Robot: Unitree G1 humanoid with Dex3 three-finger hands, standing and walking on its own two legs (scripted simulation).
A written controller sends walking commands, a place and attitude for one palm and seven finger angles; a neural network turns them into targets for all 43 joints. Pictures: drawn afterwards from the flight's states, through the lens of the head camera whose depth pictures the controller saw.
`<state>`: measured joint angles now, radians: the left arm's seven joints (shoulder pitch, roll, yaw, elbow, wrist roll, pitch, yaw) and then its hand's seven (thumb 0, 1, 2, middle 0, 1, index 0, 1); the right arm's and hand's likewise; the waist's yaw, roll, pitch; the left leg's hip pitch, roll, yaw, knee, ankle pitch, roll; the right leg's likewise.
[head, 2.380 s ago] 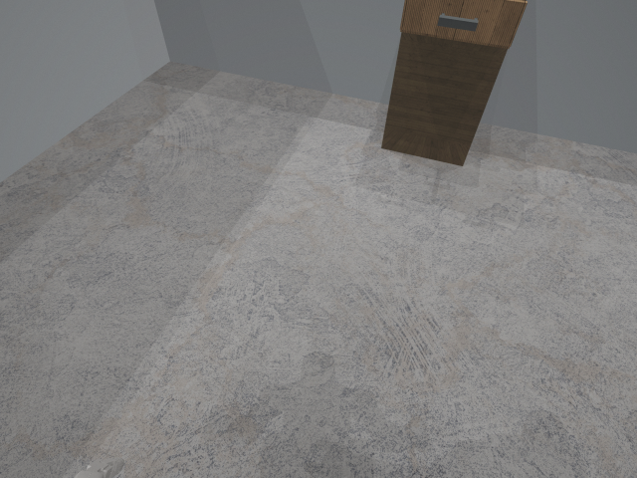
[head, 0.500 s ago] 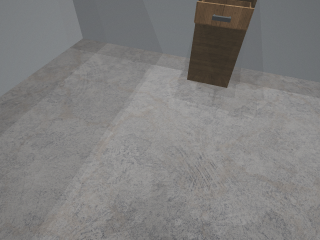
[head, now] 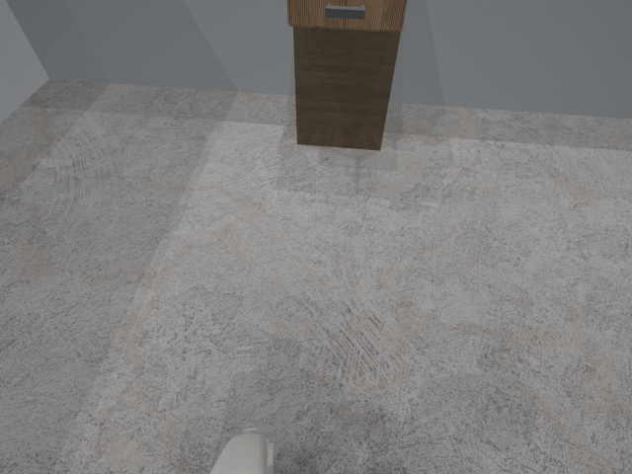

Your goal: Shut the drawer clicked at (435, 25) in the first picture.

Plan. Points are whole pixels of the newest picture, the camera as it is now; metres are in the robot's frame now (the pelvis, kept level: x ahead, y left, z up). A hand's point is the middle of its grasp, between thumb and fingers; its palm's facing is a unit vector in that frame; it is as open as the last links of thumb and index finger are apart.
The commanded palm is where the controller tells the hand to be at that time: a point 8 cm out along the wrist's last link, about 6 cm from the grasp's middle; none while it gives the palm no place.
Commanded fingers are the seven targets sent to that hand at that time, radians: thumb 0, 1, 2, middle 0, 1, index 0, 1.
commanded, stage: walk to a spot facing it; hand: left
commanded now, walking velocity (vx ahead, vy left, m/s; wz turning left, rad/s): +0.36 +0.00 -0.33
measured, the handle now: (345, 9) +1.42 +0.04 -0.01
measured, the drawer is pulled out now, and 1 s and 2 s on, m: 0.26 0.26 0.26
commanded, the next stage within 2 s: turn to face it in 1.56 s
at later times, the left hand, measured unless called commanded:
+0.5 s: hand (206, 338) +0.34 +0.23 -0.16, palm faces -0.20 -0.96 -0.20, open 7.4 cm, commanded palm none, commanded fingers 0.00 0.90 0.90 -0.20 -0.30 -0.20 -0.30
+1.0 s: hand (252, 283) +0.48 +0.18 -0.19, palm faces -0.23 -0.95 -0.19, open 7.3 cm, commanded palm none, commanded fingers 0.00 0.90 0.90 -0.20 -0.30 -0.20 -0.30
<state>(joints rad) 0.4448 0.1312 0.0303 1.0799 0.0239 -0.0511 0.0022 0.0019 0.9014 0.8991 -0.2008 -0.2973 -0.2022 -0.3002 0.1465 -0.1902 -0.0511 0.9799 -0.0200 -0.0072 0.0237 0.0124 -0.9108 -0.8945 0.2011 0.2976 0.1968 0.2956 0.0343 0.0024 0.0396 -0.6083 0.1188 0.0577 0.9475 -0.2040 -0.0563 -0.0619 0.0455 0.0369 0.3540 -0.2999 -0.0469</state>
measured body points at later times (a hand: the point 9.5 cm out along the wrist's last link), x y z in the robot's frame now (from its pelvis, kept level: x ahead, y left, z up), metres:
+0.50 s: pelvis +0.20 +0.06 +0.00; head +0.22 +0.06 +0.45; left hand +0.35 +0.28 -0.14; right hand +0.11 -0.18 -0.15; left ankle +0.18 +0.15 -0.74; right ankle +0.26 -0.10 -0.69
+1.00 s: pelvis +0.42 -0.01 -0.01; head +0.43 +0.01 +0.44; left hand +0.49 +0.23 -0.18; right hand +0.40 -0.27 -0.15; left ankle +0.54 +0.08 -0.73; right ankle +0.32 -0.11 -0.74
